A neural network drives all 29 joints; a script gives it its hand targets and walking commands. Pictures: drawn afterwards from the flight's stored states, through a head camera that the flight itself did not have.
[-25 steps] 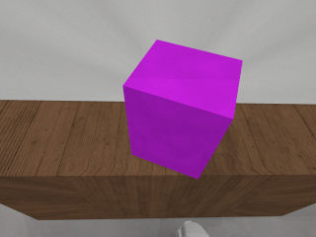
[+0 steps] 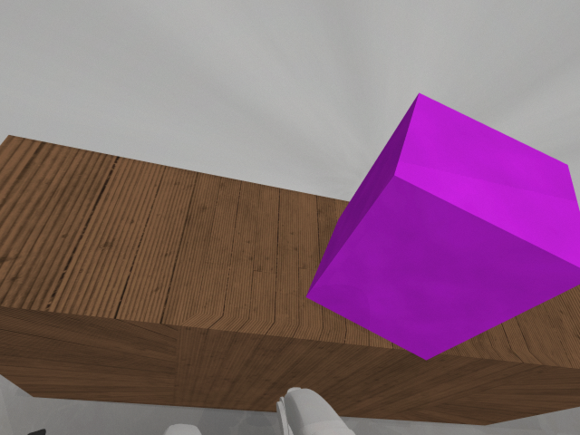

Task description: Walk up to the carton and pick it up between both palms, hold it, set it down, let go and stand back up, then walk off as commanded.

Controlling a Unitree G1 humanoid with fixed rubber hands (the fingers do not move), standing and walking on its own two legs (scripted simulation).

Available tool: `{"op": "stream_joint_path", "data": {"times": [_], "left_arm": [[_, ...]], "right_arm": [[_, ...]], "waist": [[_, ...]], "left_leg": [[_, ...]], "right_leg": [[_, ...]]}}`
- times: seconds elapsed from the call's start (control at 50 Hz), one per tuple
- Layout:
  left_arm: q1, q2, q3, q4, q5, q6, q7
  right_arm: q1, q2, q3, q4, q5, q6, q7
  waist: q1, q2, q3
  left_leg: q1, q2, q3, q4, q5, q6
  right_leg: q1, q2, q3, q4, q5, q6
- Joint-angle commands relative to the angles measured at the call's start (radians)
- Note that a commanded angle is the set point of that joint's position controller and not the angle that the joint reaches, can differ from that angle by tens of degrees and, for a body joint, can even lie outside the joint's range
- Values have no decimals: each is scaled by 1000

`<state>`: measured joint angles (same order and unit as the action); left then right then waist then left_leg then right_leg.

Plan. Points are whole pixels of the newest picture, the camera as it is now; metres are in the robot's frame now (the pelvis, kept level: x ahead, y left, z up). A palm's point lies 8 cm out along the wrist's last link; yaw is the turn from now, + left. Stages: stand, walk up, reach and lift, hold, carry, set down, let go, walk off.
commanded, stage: walk up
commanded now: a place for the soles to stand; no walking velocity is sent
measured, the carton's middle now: (423, 237) +0.39 -0.20 +0.08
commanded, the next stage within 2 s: none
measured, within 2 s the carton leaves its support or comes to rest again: neither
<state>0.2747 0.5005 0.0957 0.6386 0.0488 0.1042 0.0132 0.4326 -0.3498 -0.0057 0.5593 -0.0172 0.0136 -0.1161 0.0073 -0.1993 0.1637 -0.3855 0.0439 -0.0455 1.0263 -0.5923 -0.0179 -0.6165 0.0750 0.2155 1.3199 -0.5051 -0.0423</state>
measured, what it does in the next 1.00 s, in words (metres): steps to the right: right foot, then left foot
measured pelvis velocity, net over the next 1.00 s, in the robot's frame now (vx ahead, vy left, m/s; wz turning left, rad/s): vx -0.07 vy -0.15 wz -0.04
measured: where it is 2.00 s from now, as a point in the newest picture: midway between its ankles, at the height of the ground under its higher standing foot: outside the picture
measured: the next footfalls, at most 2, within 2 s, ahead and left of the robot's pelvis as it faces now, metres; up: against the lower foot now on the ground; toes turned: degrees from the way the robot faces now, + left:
right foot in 0.26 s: +0.13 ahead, -0.18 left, +0.00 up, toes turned +4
left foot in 0.50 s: +0.01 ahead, -0.03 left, +0.00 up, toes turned -4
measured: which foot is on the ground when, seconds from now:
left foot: down 0.00-0.30, up 0.32-0.48, down 0.50-1.00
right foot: up 0.00-0.24, down 0.26-0.54, up 0.56-0.76, down 0.78-1.00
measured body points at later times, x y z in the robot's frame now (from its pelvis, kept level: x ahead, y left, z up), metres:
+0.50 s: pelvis +0.00 -0.08 +0.00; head +0.08 -0.05 +0.44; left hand +0.11 +0.22 -0.12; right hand +0.15 -0.38 -0.07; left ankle -0.01 +0.04 -0.68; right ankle +0.09 -0.19 -0.68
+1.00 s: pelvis -0.07 -0.15 +0.02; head -0.03 -0.17 +0.46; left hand +0.07 +0.13 -0.08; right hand +0.03 -0.49 -0.08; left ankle -0.04 -0.02 -0.68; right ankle -0.01 -0.28 -0.68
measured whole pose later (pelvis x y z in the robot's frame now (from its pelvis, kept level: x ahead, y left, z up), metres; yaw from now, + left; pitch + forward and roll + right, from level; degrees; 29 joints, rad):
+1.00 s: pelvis -0.07 -0.15 +0.02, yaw -2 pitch -5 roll -1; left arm 0.20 0.34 0.05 0.64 0.02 0.06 -0.03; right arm 0.23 -0.45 -0.06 0.68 -0.02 0.04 -0.05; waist 0.00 0.04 0.20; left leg -0.35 0.01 -0.04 0.88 -0.51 -0.04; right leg -0.41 0.04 0.05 0.85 -0.35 0.01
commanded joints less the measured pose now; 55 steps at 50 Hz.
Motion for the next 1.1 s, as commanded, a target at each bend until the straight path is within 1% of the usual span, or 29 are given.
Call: {"op": "stream_joint_path", "data": {"times": [0.0,0.2,0.22,0.24,0.26,0.28,0.3,0.32,0.36,0.42,0.44,0.48,0.5,0.52,0.54,0.6,0.64,0.68,0.74,0.76,0.78,0.8,0.82,0.86,0.96,0.98,1.0,1.02,1.08], "left_arm": [[-98,71,45,-53,25,2,-12],[-100,76,22,-91,21,-24,-43],[-83,80,23,-95,23,-36,-46],[72,98,41,-65,12,-52,-51],[120,196,73,-59,10,-59,-51],[70,228,70,-79,-1,-47,-53],[18,187,59,-90,-9,-43,-61],[-33,174,64,-113,-1,-39,-58],[-113,145,54,-116,-3,-23,-49],[-88,100,29,-133,-3,-16,-35],[-131,106,25,-133,-10,-11,-40],[-135,101,10,-91,-28,-6,-41],[-162,57,5,-96,-28,-13,-43],[-189,42,15,-121,-9,-4,-31],[-206,111,37,-143,-7,4,-27],[-180,112,40,-124,-1,-5,-32],[-146,103,36,-97,-8,-16,-41],[-113,87,28,-93,-32,-25,-46],[27,104,23,-27,-53,-51,-43],[49,184,46,4,-37,-58,-42],[-26,254,51,-28,-27,-64,-41],[-48,246,60,-62,-22,-70,-30],[-96,213,52,-50,-28,-75,-27],[-176,191,38,-54,-38,-79,-19],[-166,116,-6,-42,-48,-98,-12],[-182,113,-22,-31,-62,-96,-10],[-164,114,-17,-30,-77,-95,-13],[-139,98,-14,-19,-83,-102,-11],[-150,130,5,9,-67,-96,-14]], "right_arm": [[130,-306,-124,-87,16,-41,-53],[48,-324,-136,-118,2,-21,-40],[10,-344,-133,-133,-2,-14,-30],[-63,-329,-130,-133,1,-4,-17],[-6,-308,-113,-138,19,-13,-2],[-36,-269,-92,-161,43,-9,-9],[-110,-282,-87,-156,43,8,-20],[-124,-285,-85,-160,47,7,-21],[-50,-282,-84,-103,71,-7,-9],[-77,-309,-69,-72,60,-37,9],[-55,-284,-69,-39,63,-45,11],[11,-279,-85,24,50,-46,12],[2,-364,-104,18,21,-36,10],[-87,-412,-118,-27,10,-33,7],[-87,-421,-127,-29,10,-40,-5],[-119,-379,-118,-54,12,-37,-14],[-78,-357,-108,-56,14,-37,1],[-139,-354,-105,-70,14,-15,12],[-265,-348,-105,-70,16,3,43],[-226,-292,-96,-49,7,6,54],[-248,-251,-80,-90,22,5,46],[-307,-298,-99,-99,29,18,28],[-294,-309,-104,-70,36,23,35],[-214,-300,-108,-2,45,8,57],[-150,-292,-110,93,33,-31,78],[-140,-282,-111,110,30,-36,77],[-189,-334,-114,109,32,-36,83],[-279,-345,-117,99,30,-33,91],[-272,-293,-101,140,41,-35,104]], "waist": [[-56,466,-87],[-57,474,-150],[-15,491,-140],[97,469,-236],[118,247,-368],[98,-8,-337],[116,-23,-220],[103,17,-181],[53,20,-126],[76,10,-216],[25,-37,-235],[-27,61,-334],[-55,298,-352],[-59,475,-224],[-74,388,-186],[-31,236,-112],[-55,322,-194],[-42,485,-172],[44,428,-207],[53,233,-221],[48,1,-160],[81,81,-138],[58,91,-55],[0,100,-33],[-18,34,-259],[-46,58,-252],[-23,212,-230],[21,211,-191],[-4,194,-192]], "left_leg": [[400,226,-318,-362,1001,-95],[281,264,-198,-263,935,174],[254,254,-160,-213,902,187],[134,175,-21,-37,902,118],[46,48,39,206,585,29],[-157,-135,39,308,-29,10],[-205,-146,-2,436,-216,26],[-205,-108,-36,445,-185,39],[-191,-35,-57,333,-135,48],[-105,-11,-123,-109,-114,49],[16,-9,-122,-272,32,50],[285,-37,-59,-475,283,58],[389,167,-297,-492,399,116],[219,412,-515,-541,758,320],[248,475,-569,-517,909,402],[291,358,-448,-410,1074,325],[344,252,-345,-390,991,213],[281,237,-277,-399,867,227],[20,121,-73,-263,458,104],[-80,37,34,-78,244,50],[-248,-78,44,48,-73,12],[-129,-63,-114,108,-118,24],[-143,-42,-105,113,-40,28],[-76,5,-90,56,21,26],[169,1,-61,-389,112,45],[283,36,-131,-513,269,69],[261,118,-241,-555,261,93],[126,127,-255,-532,253,141],[102,56,-134,-487,95,78]], "right_leg": [[-308,-3,23,18,42,40],[-13,-125,-196,-421,99,4],[55,-117,-184,-493,124,-9],[336,-98,-185,-711,283,-40],[509,-245,78,-739,678,-129],[531,-354,402,-835,889,-216],[396,-357,505,-890,814,-338],[349,-352,423,-897,644,-327],[381,-284,204,-756,807,-259],[486,-272,254,-654,996,-205],[400,-256,241,-659,968,-159],[282,-212,153,-582,698,-91],[71,-115,0,-397,377,-22],[12,5,-86,-146,-138,27],[-44,-28,-16,2,-175,29],[-102,-63,26,6,-103,23],[-13,-85,-41,-159,-87,40],[64,-118,-132,-332,-93,46],[475,-90,-195,-784,286,15],[567,-175,-9,-791,326,14],[438,-396,416,-964,333,-81],[244,-420,490,-1000,116,-158],[207,-358,422,-1029,-74,-113],[235,-315,322,-955,33,-146],[358,-295,218,-769,483,-123],[236,-290,191,-733,458,-85],[177,-232,99,-704,299,-32],[252,-146,1,-714,162,-19],[281,-206,47,-860,1,-44]]}}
